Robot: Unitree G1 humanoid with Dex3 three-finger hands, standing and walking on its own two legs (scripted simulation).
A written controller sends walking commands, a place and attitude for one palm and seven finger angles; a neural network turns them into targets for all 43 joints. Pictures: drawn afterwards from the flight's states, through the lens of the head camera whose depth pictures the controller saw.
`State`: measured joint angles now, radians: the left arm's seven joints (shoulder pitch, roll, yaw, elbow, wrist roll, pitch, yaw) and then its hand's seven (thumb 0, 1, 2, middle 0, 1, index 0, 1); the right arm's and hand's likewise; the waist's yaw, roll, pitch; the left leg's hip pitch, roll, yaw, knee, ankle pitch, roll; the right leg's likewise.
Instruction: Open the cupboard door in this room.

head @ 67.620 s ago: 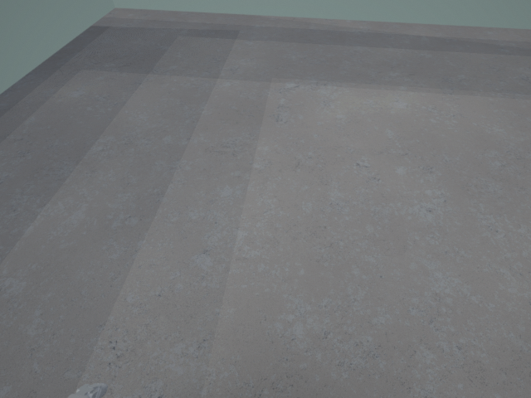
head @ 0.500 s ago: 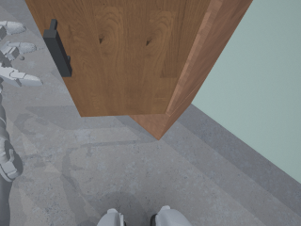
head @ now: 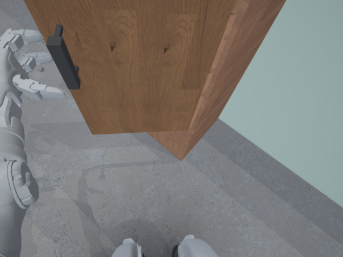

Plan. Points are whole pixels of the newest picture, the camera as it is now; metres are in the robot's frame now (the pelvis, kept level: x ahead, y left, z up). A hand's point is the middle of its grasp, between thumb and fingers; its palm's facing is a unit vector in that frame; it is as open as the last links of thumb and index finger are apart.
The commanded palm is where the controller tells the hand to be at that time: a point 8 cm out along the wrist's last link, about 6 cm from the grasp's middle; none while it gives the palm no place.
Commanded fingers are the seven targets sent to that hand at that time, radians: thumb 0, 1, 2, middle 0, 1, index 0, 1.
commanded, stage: slide the fingers in behind the handle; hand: left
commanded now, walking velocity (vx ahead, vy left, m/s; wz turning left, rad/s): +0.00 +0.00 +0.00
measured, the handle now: (67, 58) +0.54 +0.20 +0.10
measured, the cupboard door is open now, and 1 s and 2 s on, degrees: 46 46 46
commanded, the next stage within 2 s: move the hooked fingers beside the handle in 1.00 s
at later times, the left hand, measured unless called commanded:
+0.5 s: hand (45, 73) +0.49 +0.23 +0.10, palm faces +0.08 -1.00 +0.02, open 14.5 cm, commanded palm +0.48 +0.25 +0.10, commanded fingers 0.00 -0.50 0.30 -0.30 -1.20 -0.30 -1.20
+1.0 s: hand (47, 73) +0.49 +0.23 +0.10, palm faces +0.10 -0.99 +0.00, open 14.6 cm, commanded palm +0.48 +0.23 +0.10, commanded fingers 0.00 -0.50 0.30 -0.30 -1.20 -0.30 -1.20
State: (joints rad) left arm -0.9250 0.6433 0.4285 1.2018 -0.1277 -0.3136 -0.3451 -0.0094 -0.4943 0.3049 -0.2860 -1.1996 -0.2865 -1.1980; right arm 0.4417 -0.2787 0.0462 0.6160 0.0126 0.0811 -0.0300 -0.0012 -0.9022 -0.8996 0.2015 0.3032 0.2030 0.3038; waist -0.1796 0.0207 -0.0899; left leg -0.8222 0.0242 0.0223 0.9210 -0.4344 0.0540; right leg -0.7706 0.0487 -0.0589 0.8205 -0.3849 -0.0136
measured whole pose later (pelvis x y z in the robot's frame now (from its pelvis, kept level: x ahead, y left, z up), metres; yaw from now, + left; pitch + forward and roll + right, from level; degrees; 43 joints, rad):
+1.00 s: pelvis +0.00 +0.00 +0.00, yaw +3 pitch +19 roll -4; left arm -0.98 0.51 0.25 1.21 -0.18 -0.35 -0.19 -0.01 -0.50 0.30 -0.16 -1.16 -0.16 -1.19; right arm 0.41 -0.27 0.02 0.70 0.00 0.02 0.00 0.00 -0.90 -0.90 0.20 0.30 0.20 0.30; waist -0.13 0.03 -0.09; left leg -0.83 -0.01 -0.03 0.94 -0.43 0.05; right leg -0.76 0.02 -0.11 0.84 -0.41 -0.01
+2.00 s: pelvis +0.00 +0.00 +0.00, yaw +1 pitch +20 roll -4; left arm -0.96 0.62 0.39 1.22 -0.15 -0.33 -0.34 -0.01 -0.50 0.30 -0.28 -1.21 -0.29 -1.22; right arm 0.41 -0.28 0.05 0.64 0.02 0.06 -0.04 0.00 -0.90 -0.90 0.20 0.30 0.20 0.30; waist -0.17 0.02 -0.09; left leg -0.84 0.01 0.00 0.93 -0.44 0.05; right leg -0.78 0.04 -0.08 0.84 -0.40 -0.02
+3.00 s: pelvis +0.00 +0.01 +0.00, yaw +0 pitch +20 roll -5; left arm -0.95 0.72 0.46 1.25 -0.13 -0.31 -0.44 -0.01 -0.50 0.30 -0.30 -1.20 -0.30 -1.20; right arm 0.41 -0.29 0.07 0.61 0.02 0.09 -0.05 0.00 -0.90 -0.90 0.20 0.30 0.20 0.30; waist -0.18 0.02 -0.09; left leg -0.86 0.02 0.01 0.95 -0.45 0.06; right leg -0.80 0.05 -0.07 0.83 -0.39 -0.01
